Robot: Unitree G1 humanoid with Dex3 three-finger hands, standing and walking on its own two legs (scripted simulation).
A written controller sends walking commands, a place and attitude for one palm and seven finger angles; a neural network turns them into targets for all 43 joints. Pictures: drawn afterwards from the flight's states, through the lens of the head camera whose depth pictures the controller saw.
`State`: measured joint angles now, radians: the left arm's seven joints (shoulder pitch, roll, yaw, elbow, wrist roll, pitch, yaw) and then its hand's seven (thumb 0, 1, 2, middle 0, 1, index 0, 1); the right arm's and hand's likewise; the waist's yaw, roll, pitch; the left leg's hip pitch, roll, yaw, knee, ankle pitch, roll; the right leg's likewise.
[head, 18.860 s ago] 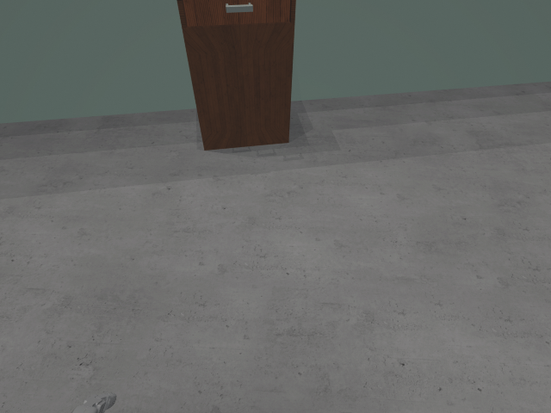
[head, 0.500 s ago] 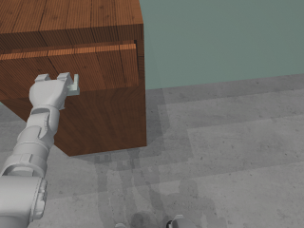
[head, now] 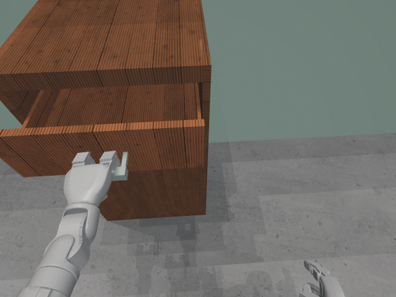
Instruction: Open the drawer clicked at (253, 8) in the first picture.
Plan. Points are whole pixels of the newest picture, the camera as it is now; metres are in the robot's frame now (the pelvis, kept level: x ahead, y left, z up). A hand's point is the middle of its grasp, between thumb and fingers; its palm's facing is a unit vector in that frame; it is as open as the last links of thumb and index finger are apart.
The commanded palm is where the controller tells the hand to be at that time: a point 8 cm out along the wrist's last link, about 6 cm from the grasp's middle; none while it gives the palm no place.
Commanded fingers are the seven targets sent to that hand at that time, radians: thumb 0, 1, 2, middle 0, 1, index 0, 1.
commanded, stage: pull the drawer open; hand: left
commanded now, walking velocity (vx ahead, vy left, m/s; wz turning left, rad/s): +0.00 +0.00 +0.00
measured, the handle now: (102, 166) +0.39 +0.23 +0.02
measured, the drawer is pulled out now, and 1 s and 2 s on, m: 0.14 0.30 0.30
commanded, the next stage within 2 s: open the thumb to release the handle in 1.00 s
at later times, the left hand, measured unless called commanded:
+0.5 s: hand (93, 235) +0.24 +0.22 +0.00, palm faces -0.02 -0.11 -0.99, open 5.6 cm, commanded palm +0.19 +0.24 +0.05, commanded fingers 0.00 0.90 0.90 -0.40 -1.35 -0.40 -1.35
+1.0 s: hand (83, 280) +0.16 +0.21 +0.00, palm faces +0.00 -0.08 -1.00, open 5.8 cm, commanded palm +0.11 +0.23 +0.05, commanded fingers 0.00 0.90 0.90 -0.40 -1.35 -0.40 -1.35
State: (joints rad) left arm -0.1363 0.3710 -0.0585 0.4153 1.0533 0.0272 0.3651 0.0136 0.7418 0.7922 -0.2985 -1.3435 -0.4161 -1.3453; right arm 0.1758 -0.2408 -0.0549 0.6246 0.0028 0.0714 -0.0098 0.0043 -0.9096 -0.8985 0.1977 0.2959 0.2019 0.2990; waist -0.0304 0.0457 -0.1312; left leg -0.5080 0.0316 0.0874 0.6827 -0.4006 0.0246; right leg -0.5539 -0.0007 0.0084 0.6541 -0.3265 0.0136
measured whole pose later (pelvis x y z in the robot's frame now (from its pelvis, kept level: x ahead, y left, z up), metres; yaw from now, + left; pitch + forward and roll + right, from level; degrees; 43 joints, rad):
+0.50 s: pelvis +0.01 -0.02 +0.00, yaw -1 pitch +10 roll +0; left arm 0.28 0.37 -0.03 0.07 1.03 -0.01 0.38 0.04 0.73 0.78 -0.28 -1.33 -0.42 -1.35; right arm 0.12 -0.22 -0.03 0.63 -0.02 0.06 -0.01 0.01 -0.91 -0.90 0.20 0.30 0.20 0.30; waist 0.01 0.03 -0.10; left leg -0.41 0.04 0.09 0.65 -0.40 0.00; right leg -0.49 0.01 0.02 0.67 -0.35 -0.01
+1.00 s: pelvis -0.01 -0.03 -0.01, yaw +0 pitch +9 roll +1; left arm 0.55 0.37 -0.02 -0.11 1.05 -0.04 0.46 0.03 0.71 0.75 -0.30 -1.31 -0.39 -1.30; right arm 0.07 -0.21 -0.02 0.60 -0.05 0.06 0.02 0.01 -0.91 -0.90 0.20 0.30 0.20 0.30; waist 0.04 0.03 -0.11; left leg -0.47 0.05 0.09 0.76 -0.44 -0.01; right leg -0.55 0.02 0.01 0.79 -0.39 -0.03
